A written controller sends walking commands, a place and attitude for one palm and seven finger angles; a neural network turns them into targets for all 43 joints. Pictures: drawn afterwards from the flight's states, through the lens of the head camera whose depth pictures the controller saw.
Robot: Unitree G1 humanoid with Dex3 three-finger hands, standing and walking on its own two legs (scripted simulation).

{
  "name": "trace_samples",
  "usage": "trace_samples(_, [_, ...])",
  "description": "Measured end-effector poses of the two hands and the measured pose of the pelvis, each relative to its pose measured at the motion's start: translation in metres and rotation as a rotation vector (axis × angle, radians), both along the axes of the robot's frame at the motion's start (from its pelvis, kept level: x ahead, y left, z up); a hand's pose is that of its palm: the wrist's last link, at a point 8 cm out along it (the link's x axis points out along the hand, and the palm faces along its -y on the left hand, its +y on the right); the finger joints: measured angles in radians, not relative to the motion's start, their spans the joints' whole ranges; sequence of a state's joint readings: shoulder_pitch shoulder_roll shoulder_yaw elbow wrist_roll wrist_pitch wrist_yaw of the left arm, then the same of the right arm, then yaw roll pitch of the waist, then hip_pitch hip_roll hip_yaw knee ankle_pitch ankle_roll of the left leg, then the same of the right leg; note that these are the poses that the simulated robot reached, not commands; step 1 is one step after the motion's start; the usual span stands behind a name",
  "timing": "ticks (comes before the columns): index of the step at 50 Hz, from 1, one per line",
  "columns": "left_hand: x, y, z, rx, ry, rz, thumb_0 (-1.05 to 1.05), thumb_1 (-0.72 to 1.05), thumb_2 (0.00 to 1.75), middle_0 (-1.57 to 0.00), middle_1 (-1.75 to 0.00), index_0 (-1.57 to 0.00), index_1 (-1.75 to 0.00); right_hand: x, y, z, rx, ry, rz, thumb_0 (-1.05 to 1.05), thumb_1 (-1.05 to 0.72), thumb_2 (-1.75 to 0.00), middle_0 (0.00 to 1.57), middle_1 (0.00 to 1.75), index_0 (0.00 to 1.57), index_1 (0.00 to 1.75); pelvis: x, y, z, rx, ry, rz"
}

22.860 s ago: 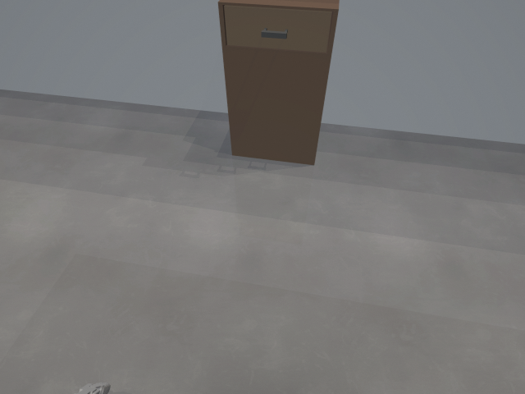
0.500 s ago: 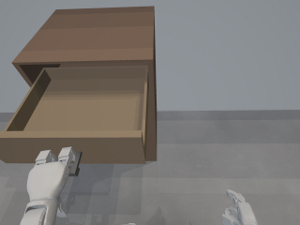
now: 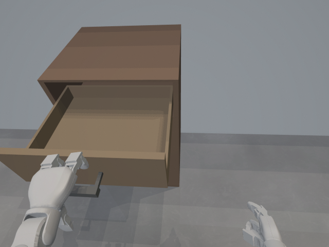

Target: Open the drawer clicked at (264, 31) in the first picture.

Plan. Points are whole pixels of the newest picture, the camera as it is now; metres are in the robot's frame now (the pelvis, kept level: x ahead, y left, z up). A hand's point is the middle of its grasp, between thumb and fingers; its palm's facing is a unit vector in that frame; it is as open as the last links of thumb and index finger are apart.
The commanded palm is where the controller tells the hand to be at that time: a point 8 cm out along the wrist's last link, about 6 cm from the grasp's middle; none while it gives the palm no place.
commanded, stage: lift the hand off the handle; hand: left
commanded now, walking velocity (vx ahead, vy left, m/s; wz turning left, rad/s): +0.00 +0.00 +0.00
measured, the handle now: (81, 183) +0.26 +0.27 -0.01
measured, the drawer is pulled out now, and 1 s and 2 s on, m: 0.30 0.30 0.30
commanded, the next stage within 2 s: draw the hand back to the body in 0.70 s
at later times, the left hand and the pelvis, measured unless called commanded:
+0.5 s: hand (61, 168) +0.23 +0.26 +0.11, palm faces +0.07 -0.07 -1.00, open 13.8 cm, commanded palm +0.20 +0.26 +0.17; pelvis +0.01 +0.01 +0.02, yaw +0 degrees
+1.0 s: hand (55, 169) +0.22 +0.26 +0.13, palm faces +0.06 -0.07 -1.00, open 13.8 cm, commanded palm +0.19 +0.26 +0.19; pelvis +0.01 +0.00 +0.02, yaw +1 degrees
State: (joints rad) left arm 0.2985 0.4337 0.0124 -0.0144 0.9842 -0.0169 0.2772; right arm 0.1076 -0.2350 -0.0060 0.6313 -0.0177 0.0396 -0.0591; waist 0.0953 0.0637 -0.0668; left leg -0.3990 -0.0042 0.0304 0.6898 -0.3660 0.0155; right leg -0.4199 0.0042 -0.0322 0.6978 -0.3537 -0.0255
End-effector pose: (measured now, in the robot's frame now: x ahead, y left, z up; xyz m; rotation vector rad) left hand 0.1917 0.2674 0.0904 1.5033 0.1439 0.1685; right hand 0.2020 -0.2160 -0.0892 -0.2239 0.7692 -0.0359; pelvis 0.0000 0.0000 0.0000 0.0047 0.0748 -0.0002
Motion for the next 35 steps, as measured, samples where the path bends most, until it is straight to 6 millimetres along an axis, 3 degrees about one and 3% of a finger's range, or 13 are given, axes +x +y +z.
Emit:
trace_samples(23, [0.017,-0.009,0.069,-0.007,-0.054,-0.041,0.00,-0.49,0.30,-0.32,-1.20,-0.33,-1.21,0.011,0.020,0.011,0.053,0.018,0.050,0.01,-0.91,-0.90,0.20,0.30,0.20,0.30,0.007,0.005,0.017,0.000,-0.064,0.004])
trace_samples(35, [0.012,-0.006,0.093,-0.003,-0.053,-0.041,0.00,-0.49,0.30,-0.32,-1.20,-0.32,-1.21,0.021,0.020,0.019,0.063,0.000,0.075,0.01,-0.91,-0.90,0.20,0.30,0.20,0.30,0.009,0.004,0.021,-0.002,-0.089,0.012])
